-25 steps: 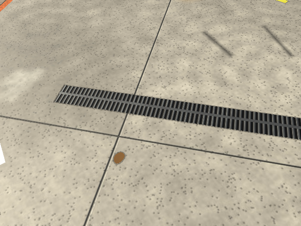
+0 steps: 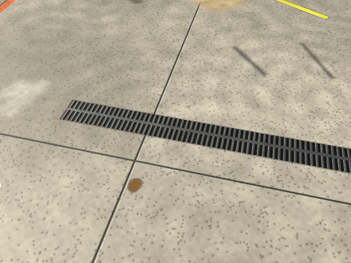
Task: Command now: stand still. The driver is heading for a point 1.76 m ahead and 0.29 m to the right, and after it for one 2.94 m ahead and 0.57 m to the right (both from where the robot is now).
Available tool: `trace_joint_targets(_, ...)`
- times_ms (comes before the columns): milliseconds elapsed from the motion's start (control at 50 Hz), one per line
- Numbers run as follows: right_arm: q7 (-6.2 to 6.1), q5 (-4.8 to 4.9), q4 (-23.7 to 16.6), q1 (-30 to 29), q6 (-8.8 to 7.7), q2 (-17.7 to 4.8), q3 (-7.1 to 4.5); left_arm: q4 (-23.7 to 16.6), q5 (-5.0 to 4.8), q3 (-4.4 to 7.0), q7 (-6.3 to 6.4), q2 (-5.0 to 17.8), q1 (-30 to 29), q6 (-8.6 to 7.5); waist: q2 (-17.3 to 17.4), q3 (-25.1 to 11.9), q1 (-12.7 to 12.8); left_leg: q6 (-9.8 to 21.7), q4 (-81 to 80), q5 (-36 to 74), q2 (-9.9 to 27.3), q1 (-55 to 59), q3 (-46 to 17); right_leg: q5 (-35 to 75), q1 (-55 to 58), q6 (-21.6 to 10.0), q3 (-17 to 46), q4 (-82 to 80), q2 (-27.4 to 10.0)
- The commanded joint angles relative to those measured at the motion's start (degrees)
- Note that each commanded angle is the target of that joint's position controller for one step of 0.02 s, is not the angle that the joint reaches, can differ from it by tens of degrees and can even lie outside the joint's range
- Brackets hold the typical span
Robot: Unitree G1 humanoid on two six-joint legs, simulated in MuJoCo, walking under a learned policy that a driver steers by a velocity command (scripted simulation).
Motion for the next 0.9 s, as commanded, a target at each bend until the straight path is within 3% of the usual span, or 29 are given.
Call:
trace_joint_targets(20,-0.18,0.01,-0.42,1.39,-0.46,-5.72,-0.71,-0.48,-0.01,0.56,0.2,5.05,1.12,-0.5,0.32,1.38,-0.11,1.91,-5.01,0.91,6.07,-4.43,-5.73,-0.18,0.0,-1.29,5.65,-3.81,-5.3)
trace_joint_targets(260,-0.33,0.04,2.41,4.07,-0.56,-3.7,0.04,2.78,-0.02,-0.32,0.54,3.2,3.59,-0.7,0.32,1.65,-0.14,1.86,-4.19,1.89,5.69,-4.98,-5.05,0.13,-0.98,-1.34,5.62,-3.31,-5.4)
trace_joint_targets(300,-0.34,-0.1,2.54,4.95,-0.34,-4.27,-0.23,2.92,0.12,-0.09,0.54,3.61,4.23,-0.5,0.5,0.83,-0.2,2.53,-4.11,-9.25,4.41,-5.69,-4.81,-10.44,-1.48,-1.85,4.99,-2.65,-3.87)
trace_joint_targets(340,-0.11,-0.42,1.71,5.28,0.21,-5.42,-0.93,2.09,0.45,0.51,0.28,4.54,4.15,0.0,0.65,3.59,-0.33,4.68,-2.66,-25.69,3.37,-9.57,-5.56,-26.0,-5.89,-3.73,5.08,-0.39,-2.34)
trace_joint_targets(380,0.1,-0.56,0.97,6.03,0.18,-4.49,-1.02,1.08,0.64,0.38,-0.04,2.97,3.91,-0.1,1.42,7.01,-0.63,6.31,-2.57,-30.56,4.68,-11.65,-8.64,-29.16,-9.7,-4.79,6.37,1.49,-2.46)
trace_joint_targets(400,0.12,-0.53,0.8,6.85,-0.1,-4.28,-1.14,0.51,0.75,0.32,-0.15,2.3,3.59,-0.46,2.11,6.85,-0.95,6.99,-3.02,-29.91,5.83,-10.38,-10.67,-26.94,-11.0,-4.89,6.5,3.0,-2.38)
trace_joint_targets(460,0.22,-0.42,1.47,10.99,-0.91,-7.22,-2.63,-1.81,1.07,0.28,-1.02,1.06,0.85,-2.18,8.02,3.92,-2.49,10.55,-9.75,-31.08,12.26,-2.25,-20.56,-15.14,-15.14,-3.44,0.33,11.65,0.91)
trace_joint_targets(480,0.28,-0.41,1.42,10.58,-1.05,-8.18,-3.2,-2.41,1.28,0.28,-1.23,1.02,0.67,-2.74,9.37,4.61,-2.04,11.7,-11.24,-31.61,14.71,-2.6,-22.78,-12.53,-14.94,-3.35,-1.97,13.54,0.67)
trace_joint_targets(520,0.59,-0.18,0.34,7.9,-1.38,-7.55,-3.48,-2.43,0.97,0.45,-1.51,1.07,2.98,-3.79,7.69,6.17,0.24,11.34,-9.97,-30.28,13.98,-9.05,-20.85,-13.36,-8.48,-4.1,-2.0,10.27,0.08)
trace_joint_targets(540,0.7,-0.04,-0.87,4.73,-1.56,-6.92,-3.49,-0.92,0.64,0.51,-1.51,0.62,8.08,-4.28,6.27,6.6,3.0,10.01,-6.63,-28.37,11.35,-15.06,-17.2,-13.43,-0.35,-4.82,-1.19,5.29,0.37)
trace_joint_targets(560,0.87,0.29,-3.32,-0.26,-2.07,-5.16,-3.05,1.14,0.51,1.12,-1.12,2.5,15.29,-4.84,0.3,7.13,6.57,7.4,1.96,-23.69,6.37,-24.54,-10.92,-17.68,9.14,-6.6,7.48,-1.88,-3.33)
trace_joint_targets(580,1.35,0.45,-6.0,-3.78,-3.08,-1.41,-2.19,3.56,0.46,2.8,-0.67,7.95,22.93,-5.15,-13.18,6.76,8.76,4.34,19.99,-16.0,-1.49,-34.94,1.19,-28.43,17.86,-10.05,25.78,-11.53,-13.4)
trace_joint_targets(600,1.77,-1.71,-7.47,-5.11,-3.8,-4.2,-2.68,4.82,0.4,3.48,-0.67,9.53,26.39,-4.89,-12.71,7.92,8.28,4.24,31.14,-17.28,-0.46,-41.52,4.17,-24.72,19.41,-12.6,35.82,-13.8,-21.49)
trace_joint_targets(620,2.18,-2.4,-6.83,-4.6,-4.21,-4.83,-2.97,3.5,0.67,2.82,-0.63,6.76,22.49,-4.98,-4.7,8.68,5.43,4.52,37.17,-13.85,2.48,-41.66,2.39,-18.09,16.99,-12.63,32.27,-12.04,-20.78)
trace_joint_targets(640,2.71,-1.91,-5.94,-2.69,-4.65,-3.17,-2.7,2.04,0.84,2.48,-0.71,5.57,18.9,-5.32,-2.54,7.52,3.17,4.39,39.27,-10.12,3.92,-40.03,2.05,-11.87,15.1,-11.9,27.8,-11.95,-19.0)
trace_joint_targets(680,3.69,-1.67,-6.13,-3.02,-4.77,-3.18,-2.91,0.81,0.79,1.83,-0.66,3.98,15.36,-6.09,-3.1,5.91,1.17,3.42,39.25,-5.0,5.62,-38.2,2.98,-3.34,13.7,-10.58,19.89,-13.33,-15.4)
trace_joint_targets(760,4.11,-1.6,-9.0,-8.67,-3.53,-2.03,-2.54,2.14,0.29,0.83,-0.42,2.25,18.26,-6.71,-4.79,4.69,1.09,1.63,34.7,-0.2,4.01,-36.86,7.83,22.02,12.78,-9.58,9.1,-11.94,-11.37)
trace_joint_targets(840,4.13,-0.71,-13.37,-17.58,-3.09,-0.49,-1.22,2.21,0.36,0.5,-0.16,3.43,18.04,-6.83,-6.61,6.13,2.01,2.31,18.12,5.2,1.65,-26.76,11.26,29.15,6.92,-8.87,4.6,-13.01,-9.8)
trace_joint_targets(900,3.04,-0.48,-13.06,-12.81,-3.02,-3.68,-2.19,2.3,0.17,0.71,-0.05,5.4,16.78,-7.22,-6.99,2.72,-1.24,5.48,13.58,5.87,-1.2,-15.31,11.94,48.44,8.88,-7.56,3.06,-6.42,-11.74)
